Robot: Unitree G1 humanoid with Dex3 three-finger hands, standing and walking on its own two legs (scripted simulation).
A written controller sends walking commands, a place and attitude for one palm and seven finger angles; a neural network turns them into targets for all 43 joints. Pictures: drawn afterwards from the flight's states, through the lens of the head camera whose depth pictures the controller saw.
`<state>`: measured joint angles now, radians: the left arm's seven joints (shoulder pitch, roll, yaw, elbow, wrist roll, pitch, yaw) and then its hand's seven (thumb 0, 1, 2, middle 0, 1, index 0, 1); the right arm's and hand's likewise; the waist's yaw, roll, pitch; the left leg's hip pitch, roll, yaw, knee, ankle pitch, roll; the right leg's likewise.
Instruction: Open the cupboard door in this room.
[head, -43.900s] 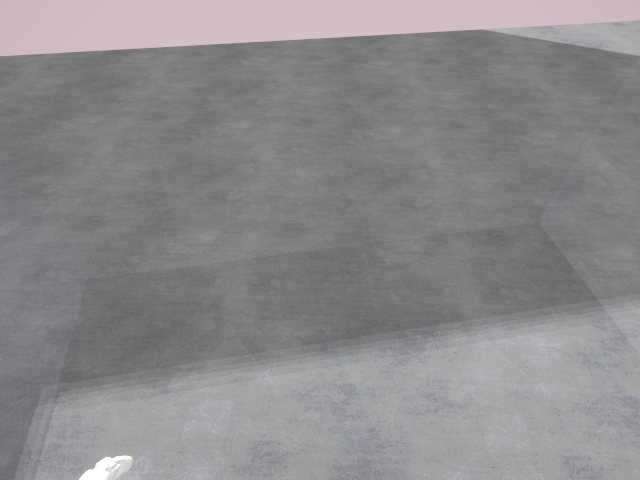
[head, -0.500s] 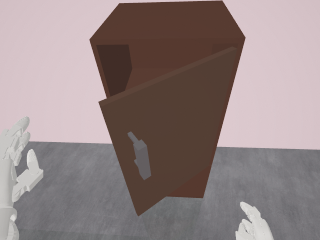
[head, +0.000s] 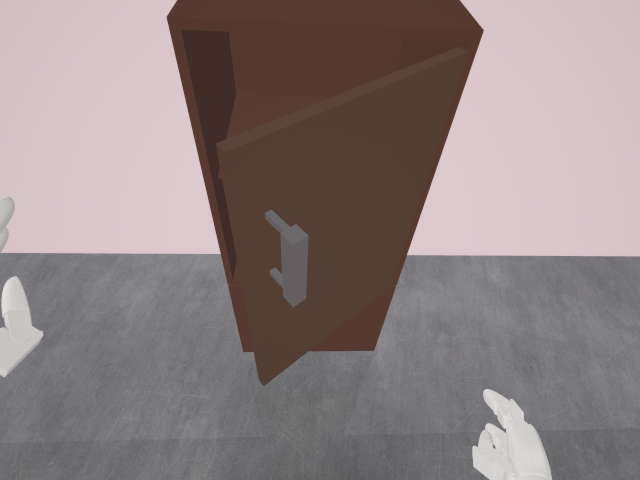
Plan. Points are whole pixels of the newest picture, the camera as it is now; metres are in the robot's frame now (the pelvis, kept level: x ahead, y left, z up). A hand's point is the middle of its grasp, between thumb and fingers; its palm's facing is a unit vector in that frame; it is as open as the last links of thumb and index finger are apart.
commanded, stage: step back with the hand held close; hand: left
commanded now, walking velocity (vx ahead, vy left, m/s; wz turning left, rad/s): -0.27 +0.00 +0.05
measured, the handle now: (284, 258) +0.37 +0.07 +0.08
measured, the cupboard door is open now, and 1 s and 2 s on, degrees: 39 39 39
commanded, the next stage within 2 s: stop stepping back and stand still in 0.48 s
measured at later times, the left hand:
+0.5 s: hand out of the picture +0.08 +0.31 +0.19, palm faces +0.50 -0.75 -0.43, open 7.4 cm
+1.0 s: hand out of the picture -0.01 +0.26 +0.18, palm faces +0.50 -0.76 -0.42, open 7.4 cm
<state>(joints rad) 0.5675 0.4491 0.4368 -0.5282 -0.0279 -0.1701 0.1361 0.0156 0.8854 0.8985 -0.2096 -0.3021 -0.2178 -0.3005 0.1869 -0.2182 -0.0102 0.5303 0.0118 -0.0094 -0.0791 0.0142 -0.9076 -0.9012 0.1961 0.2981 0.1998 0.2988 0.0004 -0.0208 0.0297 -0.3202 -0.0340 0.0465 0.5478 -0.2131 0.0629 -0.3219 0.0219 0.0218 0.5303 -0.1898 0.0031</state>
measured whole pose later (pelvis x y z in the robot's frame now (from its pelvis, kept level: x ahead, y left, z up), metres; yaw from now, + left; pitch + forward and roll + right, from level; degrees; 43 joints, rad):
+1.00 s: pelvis -0.21 -0.01 -0.01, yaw -3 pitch +0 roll +2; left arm 0.51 0.41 0.45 -0.42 -0.04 -0.20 0.16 0.01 0.88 0.90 -0.21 -0.30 -0.22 -0.30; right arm 0.31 -0.26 0.00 0.69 0.01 -0.10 -0.08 0.02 -0.91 -0.90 0.20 0.30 0.20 0.30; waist 0.03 -0.03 -0.10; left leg -0.35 -0.01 0.08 0.61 -0.23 0.04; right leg -0.05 0.03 -0.02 0.52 -0.48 -0.06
